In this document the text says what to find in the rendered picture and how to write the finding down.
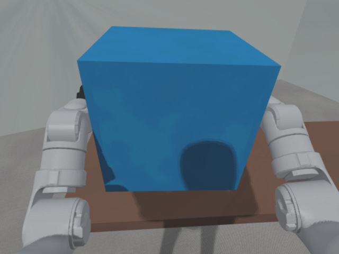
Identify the table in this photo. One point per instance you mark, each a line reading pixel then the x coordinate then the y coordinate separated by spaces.
pixel 252 202

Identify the robot right upper arm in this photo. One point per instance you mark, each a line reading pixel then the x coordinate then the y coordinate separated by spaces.
pixel 310 210

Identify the carton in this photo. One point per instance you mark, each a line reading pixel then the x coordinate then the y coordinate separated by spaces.
pixel 174 109

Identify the robot left forearm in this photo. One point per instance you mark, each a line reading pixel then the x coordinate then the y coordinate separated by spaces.
pixel 63 156

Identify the robot left hand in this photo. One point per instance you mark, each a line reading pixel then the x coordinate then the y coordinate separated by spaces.
pixel 81 93

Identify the robot left upper arm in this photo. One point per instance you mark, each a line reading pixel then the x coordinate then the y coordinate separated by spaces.
pixel 56 226

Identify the robot right forearm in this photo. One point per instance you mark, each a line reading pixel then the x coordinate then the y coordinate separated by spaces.
pixel 294 158

